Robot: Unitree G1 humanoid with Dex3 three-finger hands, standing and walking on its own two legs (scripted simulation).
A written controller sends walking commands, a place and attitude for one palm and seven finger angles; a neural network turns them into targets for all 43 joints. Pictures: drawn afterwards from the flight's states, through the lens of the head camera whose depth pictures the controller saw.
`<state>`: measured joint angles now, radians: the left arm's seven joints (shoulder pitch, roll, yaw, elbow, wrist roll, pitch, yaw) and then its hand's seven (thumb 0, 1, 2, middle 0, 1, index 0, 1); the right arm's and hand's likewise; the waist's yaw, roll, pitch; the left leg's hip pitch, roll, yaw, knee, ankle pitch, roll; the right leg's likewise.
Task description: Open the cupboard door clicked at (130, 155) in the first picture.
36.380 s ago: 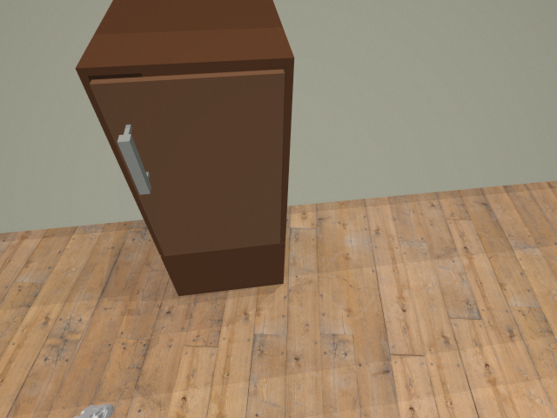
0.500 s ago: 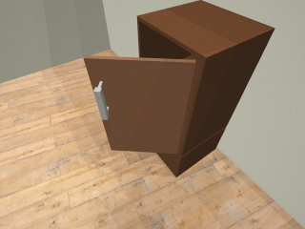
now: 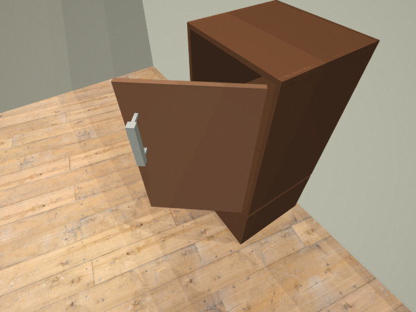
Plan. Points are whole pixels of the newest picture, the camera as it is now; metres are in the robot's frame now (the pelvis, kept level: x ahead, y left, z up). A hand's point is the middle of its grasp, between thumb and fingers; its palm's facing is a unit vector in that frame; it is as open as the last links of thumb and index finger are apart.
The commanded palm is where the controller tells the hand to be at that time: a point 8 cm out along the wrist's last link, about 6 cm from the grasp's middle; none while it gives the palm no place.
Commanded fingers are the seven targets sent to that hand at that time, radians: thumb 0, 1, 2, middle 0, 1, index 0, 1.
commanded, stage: raise the hand with hooked fingers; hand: left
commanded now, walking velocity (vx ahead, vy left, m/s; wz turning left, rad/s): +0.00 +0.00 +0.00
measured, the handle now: (138, 140) +0.55 +0.24 -0.03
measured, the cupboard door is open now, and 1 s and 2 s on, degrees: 52 52 52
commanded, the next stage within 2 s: none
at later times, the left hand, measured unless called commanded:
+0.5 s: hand (105, 304) +0.15 +0.21 -0.07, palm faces +0.13 -0.99 -0.04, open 9.3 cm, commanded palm +0.15 +0.26 -0.05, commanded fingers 0.00 0.25 0.62 -0.25 -0.72 -0.25 -0.72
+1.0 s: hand (92, 267) +0.21 +0.25 -0.05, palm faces -0.01 -1.00 -0.08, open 12.3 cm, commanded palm +0.18 +0.31 -0.03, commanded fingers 0.00 -0.34 0.37 -0.29 -1.10 -0.29 -1.10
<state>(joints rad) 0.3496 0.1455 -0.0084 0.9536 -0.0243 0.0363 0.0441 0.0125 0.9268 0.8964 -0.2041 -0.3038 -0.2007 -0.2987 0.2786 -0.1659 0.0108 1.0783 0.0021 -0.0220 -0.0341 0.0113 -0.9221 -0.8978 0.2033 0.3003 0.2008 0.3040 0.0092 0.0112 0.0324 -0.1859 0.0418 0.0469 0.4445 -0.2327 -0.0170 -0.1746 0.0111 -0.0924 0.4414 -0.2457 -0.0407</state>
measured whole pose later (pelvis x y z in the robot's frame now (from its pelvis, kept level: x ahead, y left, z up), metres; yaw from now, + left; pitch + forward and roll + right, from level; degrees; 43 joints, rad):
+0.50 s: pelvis -0.02 +0.00 -0.09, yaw +1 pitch +13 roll -1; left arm 0.51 0.19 0.18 0.07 -0.25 -0.55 -0.27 0.01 0.47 0.71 -0.24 -0.58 -0.23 -0.58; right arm 0.13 -0.24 -0.06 0.52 0.01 -0.23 -0.03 0.01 -0.91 -0.90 0.20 0.30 0.20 0.30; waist 0.04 -0.03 -0.12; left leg -0.88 0.05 -0.01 1.18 -0.53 -0.01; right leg -0.84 -0.02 -0.13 1.15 -0.55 -0.05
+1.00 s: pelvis -0.03 +0.03 -0.09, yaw +1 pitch +15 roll -3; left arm 0.29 0.29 0.26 0.11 -0.30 -0.42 -0.36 0.00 -0.11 0.46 -0.27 -0.96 -0.27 -0.95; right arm 0.26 -0.27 -0.01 0.58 0.04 -0.21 -0.07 0.01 -0.90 -0.90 0.21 0.30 0.20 0.30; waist -0.01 0.02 -0.12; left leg -0.90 0.03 0.00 1.14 -0.50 0.02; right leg -0.84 -0.03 -0.12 1.08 -0.50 -0.01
